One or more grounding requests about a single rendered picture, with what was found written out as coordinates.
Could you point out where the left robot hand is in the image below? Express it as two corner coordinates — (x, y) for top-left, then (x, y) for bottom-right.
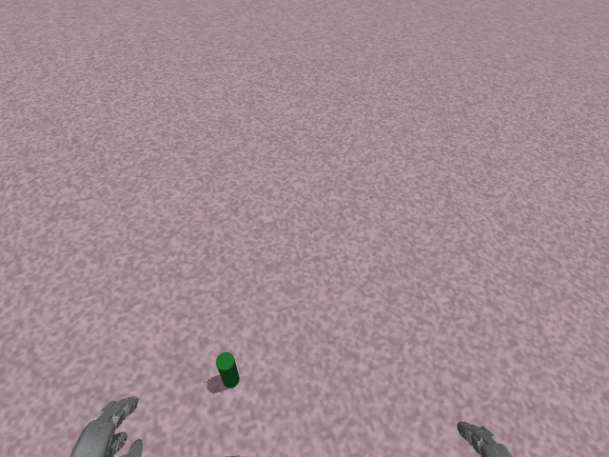
(69, 396), (143, 457)

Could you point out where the right robot hand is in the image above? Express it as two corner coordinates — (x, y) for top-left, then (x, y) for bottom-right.
(457, 422), (512, 457)

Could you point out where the can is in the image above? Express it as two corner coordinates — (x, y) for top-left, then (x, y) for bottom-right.
(216, 352), (240, 388)

